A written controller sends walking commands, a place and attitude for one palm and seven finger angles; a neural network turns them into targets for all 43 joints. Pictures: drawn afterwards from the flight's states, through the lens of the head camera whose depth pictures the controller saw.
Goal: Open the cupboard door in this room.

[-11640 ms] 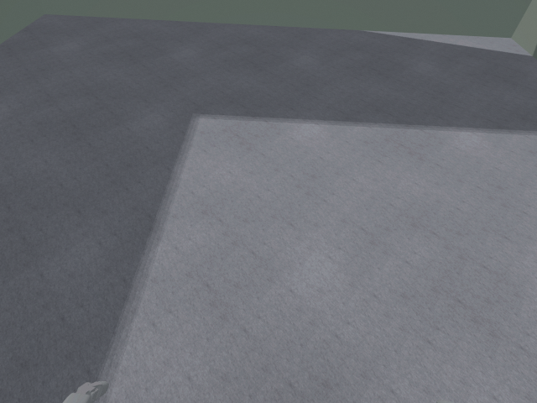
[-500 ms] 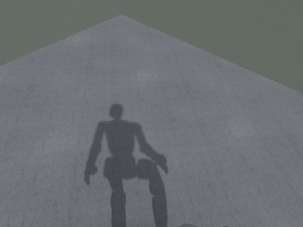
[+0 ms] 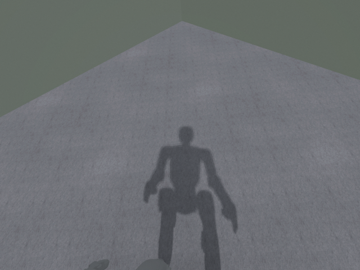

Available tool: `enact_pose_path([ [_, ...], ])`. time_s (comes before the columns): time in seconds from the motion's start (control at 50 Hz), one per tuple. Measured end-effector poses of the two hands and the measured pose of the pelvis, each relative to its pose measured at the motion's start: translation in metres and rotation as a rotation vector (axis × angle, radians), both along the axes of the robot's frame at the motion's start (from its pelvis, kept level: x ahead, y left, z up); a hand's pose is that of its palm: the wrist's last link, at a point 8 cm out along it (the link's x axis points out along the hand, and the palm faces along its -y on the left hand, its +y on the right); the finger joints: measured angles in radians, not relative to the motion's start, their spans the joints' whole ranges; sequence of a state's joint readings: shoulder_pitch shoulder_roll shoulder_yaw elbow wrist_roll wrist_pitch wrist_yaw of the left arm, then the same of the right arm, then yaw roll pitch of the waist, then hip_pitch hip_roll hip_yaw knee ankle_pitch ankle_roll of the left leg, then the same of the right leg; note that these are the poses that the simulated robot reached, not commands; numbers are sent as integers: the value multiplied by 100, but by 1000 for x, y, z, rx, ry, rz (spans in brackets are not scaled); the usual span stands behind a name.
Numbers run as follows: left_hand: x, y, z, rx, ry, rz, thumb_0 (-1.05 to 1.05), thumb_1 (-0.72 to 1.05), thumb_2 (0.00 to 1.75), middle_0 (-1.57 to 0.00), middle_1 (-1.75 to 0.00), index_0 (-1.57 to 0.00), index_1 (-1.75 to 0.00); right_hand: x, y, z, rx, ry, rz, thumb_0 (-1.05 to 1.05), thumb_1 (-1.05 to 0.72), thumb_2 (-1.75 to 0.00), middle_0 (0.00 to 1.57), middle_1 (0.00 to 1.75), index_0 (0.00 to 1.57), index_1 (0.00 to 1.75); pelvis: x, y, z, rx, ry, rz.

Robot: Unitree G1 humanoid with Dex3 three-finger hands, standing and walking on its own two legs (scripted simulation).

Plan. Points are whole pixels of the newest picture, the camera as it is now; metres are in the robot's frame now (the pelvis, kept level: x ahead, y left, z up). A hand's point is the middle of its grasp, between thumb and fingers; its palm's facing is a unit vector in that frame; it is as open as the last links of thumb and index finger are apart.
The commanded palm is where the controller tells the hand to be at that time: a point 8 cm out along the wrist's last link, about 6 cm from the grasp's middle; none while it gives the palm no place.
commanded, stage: turn or walk to find it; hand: left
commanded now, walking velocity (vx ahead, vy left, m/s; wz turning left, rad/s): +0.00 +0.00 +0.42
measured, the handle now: out of the picture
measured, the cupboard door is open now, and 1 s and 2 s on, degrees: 0 0 0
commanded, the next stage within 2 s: none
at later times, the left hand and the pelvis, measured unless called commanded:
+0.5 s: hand out of the picture -0.07 +0.26 -0.19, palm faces +0.29 -0.92 -0.24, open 7.4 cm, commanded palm none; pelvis -0.02 +0.05 -0.01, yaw +13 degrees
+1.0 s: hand out of the picture +0.01 +0.20 -0.14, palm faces +0.39 -0.87 -0.30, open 7.4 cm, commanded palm none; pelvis -0.03 -0.02 +0.00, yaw +25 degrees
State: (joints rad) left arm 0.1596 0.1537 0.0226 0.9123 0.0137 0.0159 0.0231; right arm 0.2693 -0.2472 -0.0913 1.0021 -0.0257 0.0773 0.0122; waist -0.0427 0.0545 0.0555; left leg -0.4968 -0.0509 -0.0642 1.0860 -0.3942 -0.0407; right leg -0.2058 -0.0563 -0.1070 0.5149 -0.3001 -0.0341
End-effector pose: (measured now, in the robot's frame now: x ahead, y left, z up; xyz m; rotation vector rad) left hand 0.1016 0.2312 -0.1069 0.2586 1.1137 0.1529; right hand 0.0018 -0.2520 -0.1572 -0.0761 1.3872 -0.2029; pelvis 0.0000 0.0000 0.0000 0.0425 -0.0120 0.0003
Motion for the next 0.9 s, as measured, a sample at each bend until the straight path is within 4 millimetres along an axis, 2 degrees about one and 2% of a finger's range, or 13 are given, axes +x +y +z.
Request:
enact_pose_path([
  [0.12, -46, -1, -5, -11, 48, 104, 0, 91, 90, -20, -30, -21, -30, 15, -11, 4, -14, 10, 80, 0, -91, -90, 20, 30, 19, 30, -3, -6, 2, 1, -1, 68],
  [0.22, -89, 9, -14, -22, 108, 191, 0, 91, 90, -20, -30, -21, -30, 45, -5, 9, -37, -4, 170, 0, -91, -90, 20, 30, 19, 30, -7, -1, 1, -2, 3, 118],
  [0.3, -128, 24, -25, -41, 172, 257, 0, 91, 90, -20, -30, -21, -30, 83, 16, 14, -57, -67, 254, 0, -91, -90, 20, 30, 19, 30, -12, 11, -3, -13, 6, 153],
  [0.38, -166, 46, -46, -67, 229, 325, 0, 91, 90, -20, -30, -21, -30, 122, 47, 20, -81, -172, 339, 0, -91, -90, 20, 30, 19, 30, -17, 31, -14, -42, 7, 193],
  [0.42, -179, 57, -54, -74, 256, 356, 0, 91, 90, -20, -30, -20, -30, 135, 64, 25, -86, -219, 374, 0, -91, -90, 20, 30, 19, 30, -20, 38, -16, -32, 2, 206],
  [0.46, -186, 65, -53, -75, 273, 374, 1, 91, 90, -20, -30, -20, -30, 141, 77, 34, -86, -248, 400, 0, -91, -90, 20, 30, 19, 30, -22, 43, -13, -39, -4, 211],
  [0.58, -175, 80, -38, -81, 200, 396, 1, 91, 90, -20, -30, -20, -29, 139, 100, 44, -71, -254, 440, 0, -91, -90, 20, 30, 20, 30, -27, 52, 1, -63, -6, 255],
  [0.68, -155, 84, -29, -59, 125, 394, 1, 91, 90, -20, -30, -20, -29, 124, 101, 39, -43, -222, 440, 0, -90, -90, 20, 30, 20, 30, -29, 48, 3, -52, 0, 287],
  [0.78, -132, 75, -21, -33, 65, 384, 0, 91, 90, -20, -30, -20, -29, 100, 82, 25, -21, -156, 423, 0, -90, -90, 20, 30, 20, 30, -30, 34, 1, -38, 5, 323],
  [0.9, -106, 45, -10, 6, -22, 375, 0, 91, 90, -20, -30, -20, -29, 74, 40, -1, 5, -54, 413, 0, -90, -90, 20, 30, 20, 30, -29, 3, -8, -11, 16, 376],
])
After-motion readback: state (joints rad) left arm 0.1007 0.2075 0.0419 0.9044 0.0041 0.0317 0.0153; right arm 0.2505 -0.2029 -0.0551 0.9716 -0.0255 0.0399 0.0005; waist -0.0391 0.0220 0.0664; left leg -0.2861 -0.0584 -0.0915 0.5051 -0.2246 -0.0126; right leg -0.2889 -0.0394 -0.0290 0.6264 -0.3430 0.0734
